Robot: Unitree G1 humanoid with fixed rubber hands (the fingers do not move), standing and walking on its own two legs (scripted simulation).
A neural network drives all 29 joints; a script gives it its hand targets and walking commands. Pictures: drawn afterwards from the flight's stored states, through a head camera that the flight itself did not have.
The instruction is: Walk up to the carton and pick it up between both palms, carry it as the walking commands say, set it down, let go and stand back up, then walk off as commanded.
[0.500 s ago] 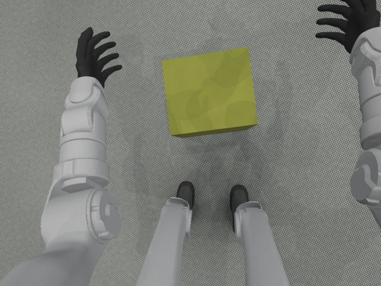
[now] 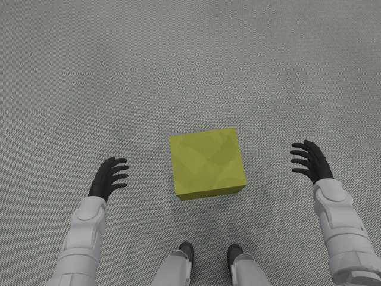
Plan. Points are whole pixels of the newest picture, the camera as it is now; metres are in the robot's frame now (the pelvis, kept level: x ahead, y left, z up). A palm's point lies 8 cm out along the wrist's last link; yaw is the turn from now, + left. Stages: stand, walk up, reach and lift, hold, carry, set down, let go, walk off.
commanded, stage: let go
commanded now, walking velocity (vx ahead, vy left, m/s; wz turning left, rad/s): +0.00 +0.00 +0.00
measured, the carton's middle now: (206, 167) +0.48 +0.02 -0.60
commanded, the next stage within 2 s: stand in 0.94 s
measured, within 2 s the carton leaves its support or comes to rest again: neither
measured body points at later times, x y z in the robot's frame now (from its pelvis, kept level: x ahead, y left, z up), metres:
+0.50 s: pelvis +0.04 -0.01 +0.04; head +0.08 -0.01 +0.49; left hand +0.21 +0.22 -0.03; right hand +0.22 -0.24 -0.04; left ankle +0.02 +0.11 -0.70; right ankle +0.02 -0.13 -0.70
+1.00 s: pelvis +0.04 -0.01 +0.04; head +0.04 +0.00 +0.49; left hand +0.20 +0.24 -0.04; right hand +0.21 -0.26 -0.04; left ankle +0.02 +0.11 -0.70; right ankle +0.02 -0.13 -0.70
